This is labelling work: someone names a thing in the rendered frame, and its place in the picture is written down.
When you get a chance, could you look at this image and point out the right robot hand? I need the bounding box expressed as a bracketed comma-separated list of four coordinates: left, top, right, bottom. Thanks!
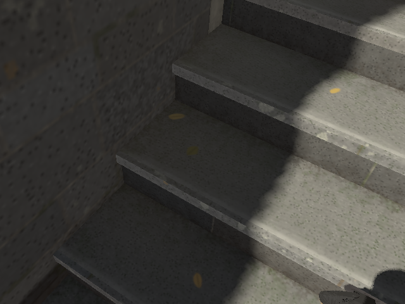
[319, 291, 376, 304]

